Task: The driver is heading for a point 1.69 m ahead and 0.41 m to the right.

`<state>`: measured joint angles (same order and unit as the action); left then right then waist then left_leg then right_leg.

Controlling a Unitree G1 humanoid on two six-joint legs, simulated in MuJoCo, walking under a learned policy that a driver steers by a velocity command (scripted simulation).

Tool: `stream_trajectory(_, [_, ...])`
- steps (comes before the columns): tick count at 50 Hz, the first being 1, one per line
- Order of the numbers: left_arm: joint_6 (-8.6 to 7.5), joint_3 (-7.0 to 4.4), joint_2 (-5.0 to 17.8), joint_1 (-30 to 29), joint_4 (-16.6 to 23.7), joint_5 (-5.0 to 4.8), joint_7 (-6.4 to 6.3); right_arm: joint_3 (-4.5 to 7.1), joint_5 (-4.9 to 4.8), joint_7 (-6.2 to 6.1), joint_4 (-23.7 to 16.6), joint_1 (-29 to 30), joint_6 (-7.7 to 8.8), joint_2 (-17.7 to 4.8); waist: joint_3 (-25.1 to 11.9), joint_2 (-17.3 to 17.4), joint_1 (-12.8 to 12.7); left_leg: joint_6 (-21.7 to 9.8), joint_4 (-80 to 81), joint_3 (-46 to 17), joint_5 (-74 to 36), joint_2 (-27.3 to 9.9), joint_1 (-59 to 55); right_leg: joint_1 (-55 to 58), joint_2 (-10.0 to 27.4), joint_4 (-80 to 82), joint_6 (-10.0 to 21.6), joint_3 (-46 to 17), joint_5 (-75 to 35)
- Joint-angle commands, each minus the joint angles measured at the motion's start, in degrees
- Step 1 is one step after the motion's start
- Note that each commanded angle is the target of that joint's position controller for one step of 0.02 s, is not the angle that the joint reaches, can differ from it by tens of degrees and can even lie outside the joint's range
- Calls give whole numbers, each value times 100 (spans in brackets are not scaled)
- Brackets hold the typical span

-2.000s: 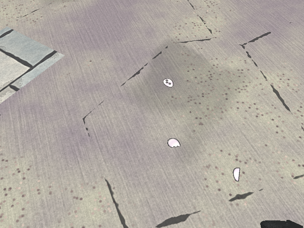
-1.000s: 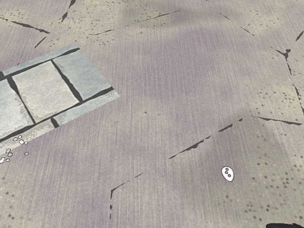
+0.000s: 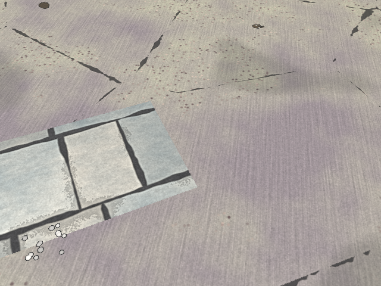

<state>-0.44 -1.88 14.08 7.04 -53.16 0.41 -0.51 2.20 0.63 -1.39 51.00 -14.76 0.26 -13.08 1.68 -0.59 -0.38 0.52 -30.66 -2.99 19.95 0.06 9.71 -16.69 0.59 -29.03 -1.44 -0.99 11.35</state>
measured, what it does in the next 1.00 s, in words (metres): walks ahead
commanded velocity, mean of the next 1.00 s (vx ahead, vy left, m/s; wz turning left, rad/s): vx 0.19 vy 0.00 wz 0.01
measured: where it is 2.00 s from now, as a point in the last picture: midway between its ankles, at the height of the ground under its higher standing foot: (203, 199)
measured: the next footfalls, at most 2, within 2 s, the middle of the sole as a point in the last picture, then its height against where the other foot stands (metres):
left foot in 1.14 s outside the picture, level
right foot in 1.68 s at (232, 218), level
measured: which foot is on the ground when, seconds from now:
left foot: down 0.00-0.66, up 0.68-1.00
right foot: down 0.00-1.00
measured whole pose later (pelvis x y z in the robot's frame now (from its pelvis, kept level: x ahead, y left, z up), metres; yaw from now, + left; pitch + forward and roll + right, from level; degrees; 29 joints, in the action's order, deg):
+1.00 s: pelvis +0.19 -0.03 +0.01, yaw -1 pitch +1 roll +0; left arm -4.7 -1.1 11.7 24.9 -62.9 -0.1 -0.4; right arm 3.1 -1.5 1.0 50.4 -1.6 4.5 -14.8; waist 1.1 1.6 -5.2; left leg -0.4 -37.3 0.5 0.3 -5.2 36.4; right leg 6.0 -2.3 -9.0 2.1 1.9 16.1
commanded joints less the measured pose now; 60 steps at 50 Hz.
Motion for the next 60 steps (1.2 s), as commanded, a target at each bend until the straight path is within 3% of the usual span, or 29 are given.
stream_trajectory(1, [-24, -133, 587, -169, 138, -21, -38, 136, -19, -25, -151, -105, 79, -713, -218, 196, 4, -163, 704, -263, -1295, -289, 534, 766, 170, 164, 174, -146, -1133])
stream_trajectory(10, [62, -161, 650, -138, -311, -45, -128, 86, -36, -14, 185, -114, 73, -646, -224, 117, 12, -182, 732, -153, -1840, -231, 305, 886, 175, 181, 130, -150, -1345])
stream_trajectory(20, [103, -162, 641, -88, -651, -48, -182, 28, -29, -20, 520, -151, 61, -597, -115, 146, 0, -178, 886, -82, -1594, -178, 319, 900, 160, 271, 103, -136, -1168])
stream_trajectory(22, [122, -142, 544, -10, -747, -60, -184, 46, -62, -40, 642, -307, 38, -647, -99, 318, 30, -313, 1151, -181, -24, -182, 357, 767, -97, 67, 87, 145, 157])
stream_trajectory(23, [113, -152, 547, -78, -736, -82, -183, 100, -96, -56, 621, -301, 24, -823, 104, 533, 89, -512, 1364, -467, 1123, -326, 442, 410, -288, -271, 82, 354, 989])
stream_trajectory(25, [-13, -154, 570, -411, -547, -115, -135, 212, -154, -75, 571, -407, 73, -1166, 648, 998, 257, -1027, 2005, -1613, 2602, -1156, 457, -611, -274, -1096, 160, 458, 1371])
stream_trajectory(26, [-113, -146, 541, -501, -469, -152, -90, 252, -178, -86, 575, -420, 134, -1242, 885, 1128, 282, -1243, 2183, -2063, 2635, -1534, 470, -943, -59, -1462, 255, 285, 1290])
stream_trajectory(27, [-210, -151, 515, -506, -438, -189, -42, 248, -176, -86, 578, -441, 202, -1162, 1012, 1108, 261, -1347, 2195, -2229, 2310, -1707, 307, -1251, 106, -1654, 344, 165, 1411])
stream_trajectory(29, [-377, -146, 456, -380, -427, -246, 59, 232, -212, -55, 558, -378, 282, -1020, 1044, 1009, 136, -1252, 1962, -1929, 1466, -1673, -9, -1312, 265, -1179, 502, 140, 1586])
stream_trajectory(31, [-458, -216, 468, 467, -787, -244, 111, 220, -257, -12, 461, -37, 272, -982, 673, 767, -299, -920, 1438, -1105, 596, -1145, 645, 470, -86, 13, 496, 546, 519])
stream_trajectory(32, [-447, -305, 607, 1078, -1023, -200, 107, 204, -221, -3, 380, 83, 290, -971, 347, 548, -532, -766, 826, -717, -296, -826, 1068, 1453, -187, 106, 474, 427, 212])
stream_trajectory(33, [-458, -432, 1047, 1820, -1144, -168, 82, 105, -182, 11, 237, 243, 336, -649, 6, -605, -796, -373, -1004, 112, -747, -169, 1788, 2274, 784, 884, 864, -1186, 818])
stream_trajectory(34, [-496, -488, 1494, 2466, -1252, -153, 155, 59, -182, -21, 12, 209, 436, -410, -444, -1914, -852, -119, -2732, 254, 1085, 454, 2859, 2989, 1989, 1871, 1698, -3705, 1403])
stream_trajectory(35, [-578, -311, 1030, 1988, -1155, -99, 169, 131, -320, 2, 24, 221, 512, -673, -110, -1124, -560, -238, -3719, -341, 1218, 107, 3334, 2691, 2183, 1898, 1787, -3914, 1787])
stream_trajectory(36, [-630, -227, 752, 1520, -973, -102, 172, 146, -391, 59, 45, 235, 574, -722, 265, -751, -378, -403, -3958, -387, 655, -185, 3557, 2360, 1985, 1872, 1594, -3199, 1649])
stream_trajectory(38, [-638, -132, 583, 1149, -792, -80, 216, 211, -285, 80, 75, 345, 617, -746, 380, -332, -199, -499, -3509, -153, -303, -570, 3498, 2038, 1552, 1992, 1266, -2128, 784])
stream_trajectory(41, [-570, -48, 479, 1439, -829, -51, 144, 238, -206, 149, 50, 458, 532, -611, 320, -465, -179, -301, -2866, 118, -831, -691, 3118, 1817, 1192, 2145, 1164, -1190, -557])
stream_trajectory(43, [-528, -68, 666, 1590, -828, -39, 63, 205, -177, 154, -109, 849, 490, -474, 392, -338, -227, -133, -2288, 250, -1120, -664, 3290, 1788, 1181, 2224, 1218, -930, -1157])
stream_trajectory(46, [-475, -79, 768, 1665, -764, -21, -18, 114, -187, 197, -374, 1556, 493, -309, 500, -338, -351, -29, -1110, 406, -1808, -532, 3003, 1451, 1052, 2368, 1168, -534, -1308])
stream_trajectory(51, [-439, -124, 763, 2058, -853, -124, -49, 58, -240, 335, -658, 2283, 523, -386, 733, -371, -418, -200, -145, 450, -2280, -362, 2653, 1686, 1258, 2406, 1146, -296, -1451])
stream_trajectory(53, [-399, -173, 827, 2007, -833, -139, -56, 91, -244, 390, -719, 2281, 554, -517, 628, -382, -259, -367, 53, 424, -2055, -306, 2508, 2101, 1411, 2110, 1060, -229, -2085])
stream_trajectory(54, [-377, -204, 900, 1922, -793, -127, -58, 143, -238, 400, -694, 2086, 566, -640, 431, -447, -93, -459, 83, 483, -1890, -191, 2155, 2256, 1442, 1803, 997, -179, -2922])
stream_trajectory(55, [-342, -238, 984, 1849, -754, -107, -59, 223, -229, 389, -609, 1698, 565, -800, 89, -578, 148, -564, 21, 609, -1714, -7, 1555, 2349, 1431, 1290, 935, -116, -4019])
stream_trajectory(56, [-287, -230, 950, 1764, -712, -74, -59, 353, -234, 355, -353, 832, 549, -1005, -443, -605, 597, -719, 21, 738, -1647, 184, 478, 2194, 1241, 282, 810, 53, -4777])
stream_trajectory(57, [-263, -173, 847, 1719, -616, -24, -56, 468, -224, 300, -67, -217, 518, -1248, -1089, -508, 1040, -954, -117, 329, -1563, -179, -1142, 1256, 1004, -1100, 640, 160, -4141])
stream_trajectory(58, [-349, 33, 119, 2430, -517, -27, 25, 597, -76, 275, 118, -1038, 492, -1790, -2133, 809, 805, -1921, 174, -2364, -234, -1774, -3528, -1124, 62, -3532, 248, 327, -1549])
stream_trajectory(59, [-524, 65, 76, 2319, -592, -116, 64, 462, -114, 295, 173, -1041, 481, -1423, -2511, 1289, 801, -2106, 1375, -4192, 535, -2283, -3587, -1882, -407, -4644, 287, -488, 1996])
stream_trajectory(60, [-650, -96, 636, 1671, -350, -294, 91, 347, -168, 305, 131, -466, 522, -1102, -1472, 1080, 707, -1737, 1558, -3505, 727, -2037, -2751, -2447, -36, -5081, 441, -653, 1819])
Keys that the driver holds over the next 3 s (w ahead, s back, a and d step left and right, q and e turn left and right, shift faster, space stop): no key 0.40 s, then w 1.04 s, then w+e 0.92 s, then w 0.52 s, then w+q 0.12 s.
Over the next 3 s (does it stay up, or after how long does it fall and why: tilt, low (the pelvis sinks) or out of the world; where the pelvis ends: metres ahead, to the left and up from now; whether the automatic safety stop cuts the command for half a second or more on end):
stays up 1.25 -0.30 0.01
